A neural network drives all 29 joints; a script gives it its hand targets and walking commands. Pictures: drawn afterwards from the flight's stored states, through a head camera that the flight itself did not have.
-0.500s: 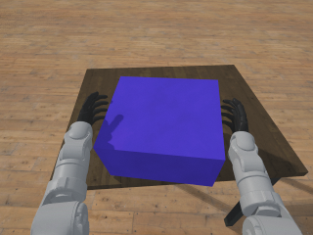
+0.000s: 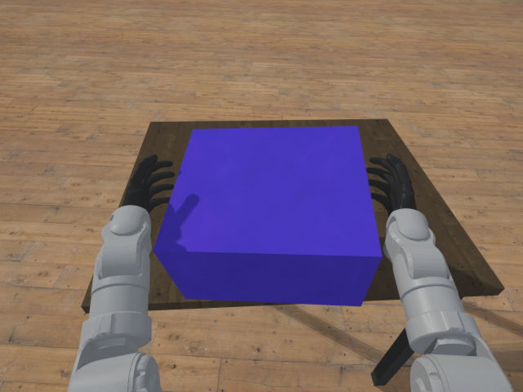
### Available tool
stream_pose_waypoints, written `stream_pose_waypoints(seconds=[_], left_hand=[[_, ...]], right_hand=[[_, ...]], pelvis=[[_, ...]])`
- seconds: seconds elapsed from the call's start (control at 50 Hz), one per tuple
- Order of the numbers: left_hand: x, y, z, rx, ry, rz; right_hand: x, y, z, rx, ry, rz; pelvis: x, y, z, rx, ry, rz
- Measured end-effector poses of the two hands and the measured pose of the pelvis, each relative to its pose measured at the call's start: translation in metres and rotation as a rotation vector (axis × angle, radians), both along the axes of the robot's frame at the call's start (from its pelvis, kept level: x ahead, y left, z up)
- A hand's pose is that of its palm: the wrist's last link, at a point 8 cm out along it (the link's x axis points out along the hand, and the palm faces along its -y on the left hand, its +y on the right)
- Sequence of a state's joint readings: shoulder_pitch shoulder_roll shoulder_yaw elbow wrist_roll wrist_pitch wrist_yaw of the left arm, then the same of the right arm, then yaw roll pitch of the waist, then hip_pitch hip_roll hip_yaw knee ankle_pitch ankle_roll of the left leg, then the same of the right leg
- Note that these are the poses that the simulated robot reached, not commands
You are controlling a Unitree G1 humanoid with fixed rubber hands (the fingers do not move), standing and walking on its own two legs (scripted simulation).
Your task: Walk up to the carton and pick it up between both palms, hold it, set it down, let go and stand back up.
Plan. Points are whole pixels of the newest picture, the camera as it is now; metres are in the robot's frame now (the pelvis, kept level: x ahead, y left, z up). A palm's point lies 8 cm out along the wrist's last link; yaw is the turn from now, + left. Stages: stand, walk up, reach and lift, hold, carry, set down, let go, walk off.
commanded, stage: reach and lift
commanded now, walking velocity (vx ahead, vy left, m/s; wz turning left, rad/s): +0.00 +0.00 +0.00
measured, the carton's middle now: (271, 212) +0.41 -0.01 +0.06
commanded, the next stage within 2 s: hold in 1.28 s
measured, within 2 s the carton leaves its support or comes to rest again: neither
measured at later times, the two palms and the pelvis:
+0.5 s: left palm (133, 204) +0.34 +0.20 +0.15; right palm (403, 189) +0.35 -0.20 +0.16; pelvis +0.00 -0.01 +0.00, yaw +0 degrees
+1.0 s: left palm (126, 202) +0.33 +0.20 +0.17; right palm (405, 179) +0.35 -0.20 +0.18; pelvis +0.00 -0.01 +0.00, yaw +1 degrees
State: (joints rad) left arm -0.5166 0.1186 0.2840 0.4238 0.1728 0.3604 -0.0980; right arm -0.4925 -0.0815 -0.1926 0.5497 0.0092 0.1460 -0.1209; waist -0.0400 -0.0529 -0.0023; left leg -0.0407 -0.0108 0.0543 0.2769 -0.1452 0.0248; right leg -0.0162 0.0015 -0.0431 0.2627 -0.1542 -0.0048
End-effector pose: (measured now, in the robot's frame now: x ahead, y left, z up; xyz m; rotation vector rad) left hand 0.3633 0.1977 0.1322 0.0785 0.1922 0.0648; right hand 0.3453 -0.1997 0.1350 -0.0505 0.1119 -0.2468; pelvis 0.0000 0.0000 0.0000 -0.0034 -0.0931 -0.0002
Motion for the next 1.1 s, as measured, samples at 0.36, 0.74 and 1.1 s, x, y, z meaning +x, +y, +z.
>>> stream_pose_waypoints(seconds=[0.36, 0.74, 1.1], left_hand=[[-0.02, 0.001, 0.021, -0.02, -0.021, 0.072], [-0.025, 0.001, 0.026, -0.024, -0.026, 0.111], [-0.034, 0.0, 0.043, -0.048, -0.046, 0.122]], right_hand=[[0.003, 0.001, 0.023, 0.007, -0.037, 0.059], [0.011, 0.003, 0.032, 0.016, -0.054, 0.082], [0.006, 0.002, 0.053, 0.027, -0.076, 0.096]], pelvis=[[-0.007, -0.004, 0.0, 0.003, -0.016, 0.007], [0.004, -0.013, 0.0, 0.003, -0.037, 0.013], [-0.004, -0.011, 0.0, 0.002, -0.036, 0.005]])
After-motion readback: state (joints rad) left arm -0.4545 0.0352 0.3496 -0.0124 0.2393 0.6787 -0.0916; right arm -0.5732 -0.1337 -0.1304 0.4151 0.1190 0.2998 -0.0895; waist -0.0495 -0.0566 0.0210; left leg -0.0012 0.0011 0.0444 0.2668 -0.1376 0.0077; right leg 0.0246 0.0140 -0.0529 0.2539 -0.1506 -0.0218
